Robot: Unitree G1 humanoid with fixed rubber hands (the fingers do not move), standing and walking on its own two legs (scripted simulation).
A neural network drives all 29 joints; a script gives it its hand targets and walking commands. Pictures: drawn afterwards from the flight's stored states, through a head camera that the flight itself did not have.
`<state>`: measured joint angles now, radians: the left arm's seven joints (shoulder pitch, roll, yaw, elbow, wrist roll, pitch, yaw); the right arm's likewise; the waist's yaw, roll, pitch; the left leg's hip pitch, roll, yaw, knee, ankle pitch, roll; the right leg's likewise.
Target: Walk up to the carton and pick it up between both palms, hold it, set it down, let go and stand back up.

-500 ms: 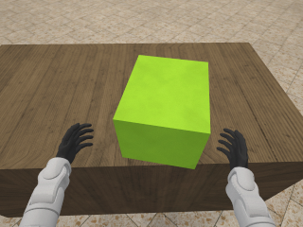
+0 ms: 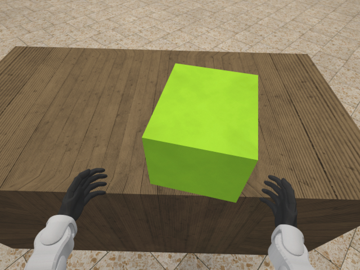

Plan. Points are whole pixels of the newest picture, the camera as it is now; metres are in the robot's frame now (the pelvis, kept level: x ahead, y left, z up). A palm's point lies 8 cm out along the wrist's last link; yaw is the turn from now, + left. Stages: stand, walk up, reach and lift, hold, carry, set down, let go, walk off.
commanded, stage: set down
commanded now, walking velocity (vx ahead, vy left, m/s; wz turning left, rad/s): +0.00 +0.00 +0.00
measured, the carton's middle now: (204, 129) +0.47 -0.04 +0.01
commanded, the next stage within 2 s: let go in 1.04 s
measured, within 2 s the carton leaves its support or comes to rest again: neither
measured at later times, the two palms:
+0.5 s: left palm (74, 239) +0.19 +0.25 -0.02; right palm (287, 236) +0.19 -0.20 -0.03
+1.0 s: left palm (93, 256) +0.16 +0.22 -0.06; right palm (294, 254) +0.16 -0.22 -0.06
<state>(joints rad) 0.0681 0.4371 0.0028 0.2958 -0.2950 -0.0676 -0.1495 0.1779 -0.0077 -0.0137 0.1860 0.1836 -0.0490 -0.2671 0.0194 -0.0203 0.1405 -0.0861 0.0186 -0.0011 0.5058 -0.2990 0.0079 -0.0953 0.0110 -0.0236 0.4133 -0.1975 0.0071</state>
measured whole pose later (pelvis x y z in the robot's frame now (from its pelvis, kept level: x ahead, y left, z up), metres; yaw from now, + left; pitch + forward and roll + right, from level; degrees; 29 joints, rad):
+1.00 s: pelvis +0.01 -0.01 +0.00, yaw -1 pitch -10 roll -1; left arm 0.24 0.24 -0.01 0.45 -0.07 0.06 -0.05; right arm 0.24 -0.10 -0.04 0.57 0.00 -0.18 -0.06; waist 0.04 0.01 0.15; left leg 0.04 0.03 0.02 0.43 -0.28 -0.01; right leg -0.01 0.02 -0.01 0.39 -0.21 -0.01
